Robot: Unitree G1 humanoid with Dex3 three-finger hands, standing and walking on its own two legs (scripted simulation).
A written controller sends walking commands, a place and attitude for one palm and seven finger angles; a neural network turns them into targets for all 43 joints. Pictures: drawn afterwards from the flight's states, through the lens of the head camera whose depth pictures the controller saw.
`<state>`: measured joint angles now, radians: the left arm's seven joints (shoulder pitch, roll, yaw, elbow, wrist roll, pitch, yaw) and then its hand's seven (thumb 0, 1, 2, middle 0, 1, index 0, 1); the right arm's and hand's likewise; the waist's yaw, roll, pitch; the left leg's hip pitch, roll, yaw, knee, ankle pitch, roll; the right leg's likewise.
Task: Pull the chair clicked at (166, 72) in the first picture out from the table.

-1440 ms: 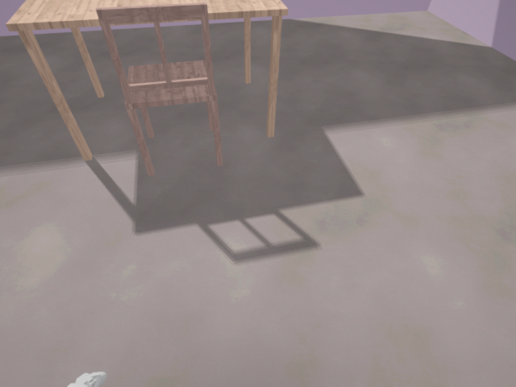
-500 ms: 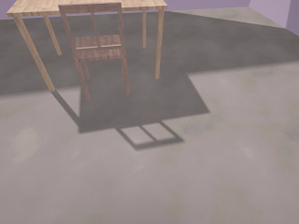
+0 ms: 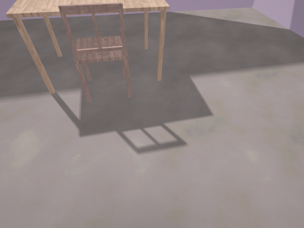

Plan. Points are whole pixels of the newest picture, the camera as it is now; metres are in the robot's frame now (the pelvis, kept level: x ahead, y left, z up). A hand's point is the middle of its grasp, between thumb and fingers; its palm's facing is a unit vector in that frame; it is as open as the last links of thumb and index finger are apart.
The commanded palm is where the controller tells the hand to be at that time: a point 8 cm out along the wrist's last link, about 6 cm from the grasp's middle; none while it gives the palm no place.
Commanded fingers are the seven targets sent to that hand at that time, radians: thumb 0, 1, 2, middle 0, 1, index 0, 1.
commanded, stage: walk to a spot facing it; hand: left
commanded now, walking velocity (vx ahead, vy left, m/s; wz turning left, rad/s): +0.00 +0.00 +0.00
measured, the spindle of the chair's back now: (96, 31) +1.36 +0.48 -0.11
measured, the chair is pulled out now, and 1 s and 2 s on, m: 0.00 0.00 0.00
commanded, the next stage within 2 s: turn to face it in 1.58 s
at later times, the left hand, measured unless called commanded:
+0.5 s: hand out of the picture +0.00 +0.25 -0.21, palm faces +0.18 -0.97 -0.18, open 7.4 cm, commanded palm none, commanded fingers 0.00 0.90 0.90 -0.20 -0.30 -0.20 -0.30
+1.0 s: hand (78, 168) +0.35 +0.30 -0.18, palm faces +0.24 -0.96 -0.16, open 7.4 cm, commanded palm none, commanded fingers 0.00 0.90 0.90 -0.20 -0.30 -0.20 -0.30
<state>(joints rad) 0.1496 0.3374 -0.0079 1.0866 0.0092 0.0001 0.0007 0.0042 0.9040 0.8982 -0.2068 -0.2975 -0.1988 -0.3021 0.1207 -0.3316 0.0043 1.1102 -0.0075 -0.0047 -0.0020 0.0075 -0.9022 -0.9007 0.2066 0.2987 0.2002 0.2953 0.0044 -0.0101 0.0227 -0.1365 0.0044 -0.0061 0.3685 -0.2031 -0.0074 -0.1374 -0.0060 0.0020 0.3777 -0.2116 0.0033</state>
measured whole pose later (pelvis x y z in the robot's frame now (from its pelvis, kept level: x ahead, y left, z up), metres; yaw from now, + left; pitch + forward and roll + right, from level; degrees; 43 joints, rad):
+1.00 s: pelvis +0.28 +0.11 -0.03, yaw +17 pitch +0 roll +0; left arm 0.10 0.15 0.04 0.99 0.02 -0.03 -0.02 0.01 0.91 0.90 -0.20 -0.30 -0.19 -0.30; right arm 0.48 -0.10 -0.03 1.15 -0.02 -0.07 -0.03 0.00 -0.90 -0.90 0.21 0.30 0.20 0.30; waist -0.07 0.00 0.05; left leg 0.13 -0.04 -0.01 0.34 -0.46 0.05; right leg -0.49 -0.06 -0.11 0.61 -0.18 -0.01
